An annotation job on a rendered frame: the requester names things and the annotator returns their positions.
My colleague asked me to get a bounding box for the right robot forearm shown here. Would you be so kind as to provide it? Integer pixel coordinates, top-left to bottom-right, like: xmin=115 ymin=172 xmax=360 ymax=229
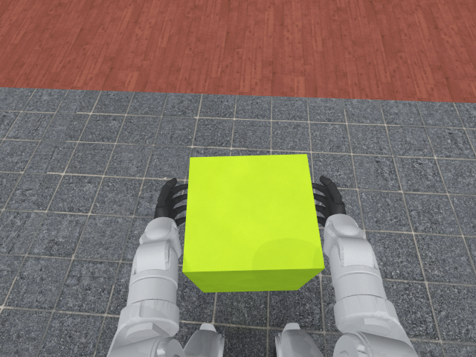
xmin=323 ymin=214 xmax=416 ymax=353

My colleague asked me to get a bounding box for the robot left upper arm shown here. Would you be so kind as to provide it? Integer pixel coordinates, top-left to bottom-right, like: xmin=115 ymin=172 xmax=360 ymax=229
xmin=108 ymin=335 xmax=185 ymax=357

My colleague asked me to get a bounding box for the robot left hand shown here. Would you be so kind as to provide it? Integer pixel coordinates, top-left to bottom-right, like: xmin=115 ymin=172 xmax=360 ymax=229
xmin=154 ymin=178 xmax=188 ymax=227

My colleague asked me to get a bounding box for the left robot forearm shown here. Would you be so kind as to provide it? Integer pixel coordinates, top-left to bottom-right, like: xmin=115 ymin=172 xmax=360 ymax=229
xmin=107 ymin=217 xmax=182 ymax=357

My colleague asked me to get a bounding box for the robot right thigh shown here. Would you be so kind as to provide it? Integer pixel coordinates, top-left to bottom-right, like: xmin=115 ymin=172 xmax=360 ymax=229
xmin=275 ymin=329 xmax=323 ymax=357

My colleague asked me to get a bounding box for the robot right upper arm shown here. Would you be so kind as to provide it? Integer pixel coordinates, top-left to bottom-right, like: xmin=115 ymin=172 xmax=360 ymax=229
xmin=333 ymin=331 xmax=418 ymax=357

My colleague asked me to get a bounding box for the robot left shin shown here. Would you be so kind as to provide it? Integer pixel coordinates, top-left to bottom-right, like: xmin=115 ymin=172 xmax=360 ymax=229
xmin=200 ymin=324 xmax=216 ymax=332

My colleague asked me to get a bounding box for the robot right hand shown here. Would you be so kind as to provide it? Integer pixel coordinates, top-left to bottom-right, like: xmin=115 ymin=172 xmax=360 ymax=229
xmin=312 ymin=176 xmax=347 ymax=227

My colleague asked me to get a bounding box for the carton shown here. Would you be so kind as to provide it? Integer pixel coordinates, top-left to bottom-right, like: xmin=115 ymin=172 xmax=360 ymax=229
xmin=182 ymin=154 xmax=325 ymax=292

